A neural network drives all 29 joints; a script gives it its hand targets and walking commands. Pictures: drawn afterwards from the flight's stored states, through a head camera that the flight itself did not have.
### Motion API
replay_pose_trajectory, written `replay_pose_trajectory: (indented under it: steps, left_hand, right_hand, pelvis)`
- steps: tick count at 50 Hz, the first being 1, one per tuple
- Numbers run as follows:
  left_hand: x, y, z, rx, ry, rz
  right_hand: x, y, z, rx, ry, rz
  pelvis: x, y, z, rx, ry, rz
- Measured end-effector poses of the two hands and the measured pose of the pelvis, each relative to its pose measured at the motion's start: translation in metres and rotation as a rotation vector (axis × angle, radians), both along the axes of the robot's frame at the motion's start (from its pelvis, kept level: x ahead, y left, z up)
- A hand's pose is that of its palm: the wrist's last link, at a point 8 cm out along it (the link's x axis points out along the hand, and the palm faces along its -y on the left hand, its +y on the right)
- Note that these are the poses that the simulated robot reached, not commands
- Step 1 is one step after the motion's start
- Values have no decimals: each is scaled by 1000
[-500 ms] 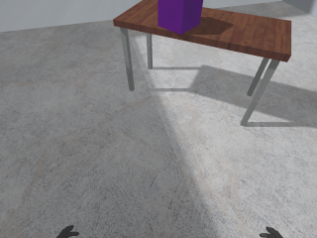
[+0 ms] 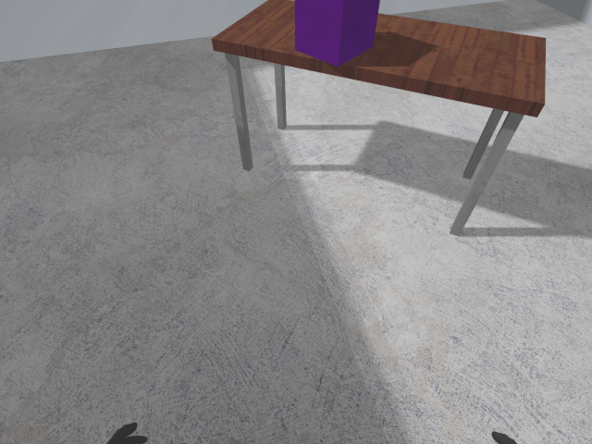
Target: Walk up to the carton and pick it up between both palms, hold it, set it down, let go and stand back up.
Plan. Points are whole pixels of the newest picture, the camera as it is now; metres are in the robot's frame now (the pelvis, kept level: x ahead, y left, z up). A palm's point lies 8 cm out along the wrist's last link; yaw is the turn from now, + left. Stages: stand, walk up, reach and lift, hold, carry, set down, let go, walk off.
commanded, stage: stand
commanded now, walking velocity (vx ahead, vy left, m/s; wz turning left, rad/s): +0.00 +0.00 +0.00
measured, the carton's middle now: (336, 11) +1.40 -0.08 +0.02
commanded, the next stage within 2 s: walk up in 0.38 s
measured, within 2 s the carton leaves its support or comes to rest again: neither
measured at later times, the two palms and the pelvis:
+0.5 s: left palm out of the picture +0.10 +0.29 -0.11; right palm out of the picture +0.11 -0.29 -0.11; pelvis +0.02 +0.00 +0.00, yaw +0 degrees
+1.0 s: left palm (47, 427) +0.15 +0.40 -0.12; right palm out of the picture +0.14 -0.27 -0.10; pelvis +0.09 +0.06 -0.02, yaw -7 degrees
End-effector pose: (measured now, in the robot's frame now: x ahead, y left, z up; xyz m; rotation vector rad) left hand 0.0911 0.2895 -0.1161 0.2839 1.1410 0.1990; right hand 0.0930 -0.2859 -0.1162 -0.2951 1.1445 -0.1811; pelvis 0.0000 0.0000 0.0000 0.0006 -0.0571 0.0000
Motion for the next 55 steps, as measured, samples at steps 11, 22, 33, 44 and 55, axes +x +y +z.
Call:
replay_pose_trajectory:
  steps: [11,22,33,44,55]
  left_hand:
    - [6,2,2,-1,5,8]
    - [12,2,2,0,2,18]
    - [14,0,1,-10,3,-16]
    - [4,81,3,90,61,-31]
    - [135,95,2,85,31,-184]
  right_hand:
    - [13,-1,4,-9,-7,0]
    - [18,-1,4,-11,-2,1]
    - [22,-7,9,-13,-29,-4]
    - [67,-9,19,-82,-127,12]
    - [41,15,20,-87,-59,-177]
  pelvis:
    - [9,1,2,0,2,4]
    - [15,1,3,2,0,7]
    - [18,1,2,3,10,-16]
    - [56,44,-15,-35,-3,-70]
    - [129,62,-12,32,-4,-160]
